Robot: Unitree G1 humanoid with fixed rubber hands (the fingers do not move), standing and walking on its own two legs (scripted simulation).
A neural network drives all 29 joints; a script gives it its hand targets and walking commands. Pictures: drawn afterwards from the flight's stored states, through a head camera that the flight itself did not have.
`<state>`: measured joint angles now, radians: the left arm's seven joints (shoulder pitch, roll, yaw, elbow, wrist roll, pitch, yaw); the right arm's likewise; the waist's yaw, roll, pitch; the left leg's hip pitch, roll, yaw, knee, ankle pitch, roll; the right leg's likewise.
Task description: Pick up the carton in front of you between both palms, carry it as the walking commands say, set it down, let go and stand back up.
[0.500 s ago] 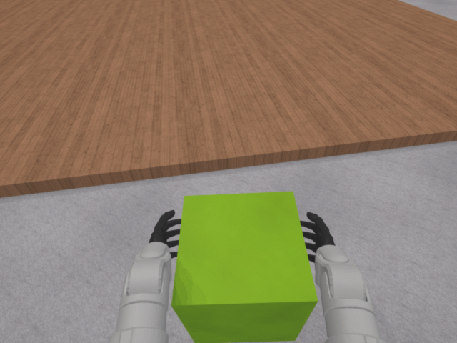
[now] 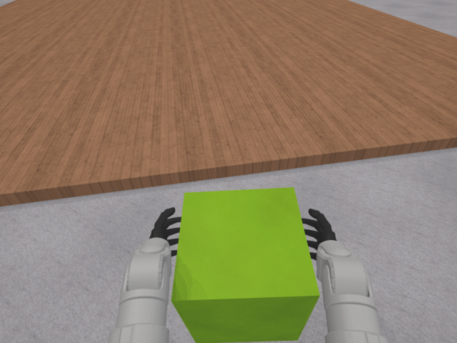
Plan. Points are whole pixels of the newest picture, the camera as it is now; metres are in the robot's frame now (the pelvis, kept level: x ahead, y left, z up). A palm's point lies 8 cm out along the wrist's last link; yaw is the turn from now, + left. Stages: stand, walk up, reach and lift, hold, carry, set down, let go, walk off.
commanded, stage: hold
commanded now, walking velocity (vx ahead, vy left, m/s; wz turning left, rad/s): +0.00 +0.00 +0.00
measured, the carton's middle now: (242, 268) +0.29 -0.01 -0.03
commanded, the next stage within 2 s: carry in 0.28 s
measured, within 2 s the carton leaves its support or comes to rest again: neither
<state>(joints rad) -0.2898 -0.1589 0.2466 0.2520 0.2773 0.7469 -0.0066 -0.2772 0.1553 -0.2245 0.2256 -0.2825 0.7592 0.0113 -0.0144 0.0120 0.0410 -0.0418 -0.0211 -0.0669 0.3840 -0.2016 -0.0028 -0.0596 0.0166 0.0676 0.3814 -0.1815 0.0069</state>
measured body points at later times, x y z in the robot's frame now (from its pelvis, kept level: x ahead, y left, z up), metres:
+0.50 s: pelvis +0.04 +0.00 -0.01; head +0.00 +0.00 +0.44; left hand +0.34 +0.16 +0.06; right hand +0.35 -0.15 +0.07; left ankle +0.02 +0.12 -0.74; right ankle +0.03 -0.13 -0.74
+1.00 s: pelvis +0.29 +0.01 +0.00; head +0.30 +0.00 +0.45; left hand +0.59 +0.14 +0.07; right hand +0.57 -0.16 +0.07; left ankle +0.19 +0.09 -0.74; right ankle +0.29 -0.11 -0.70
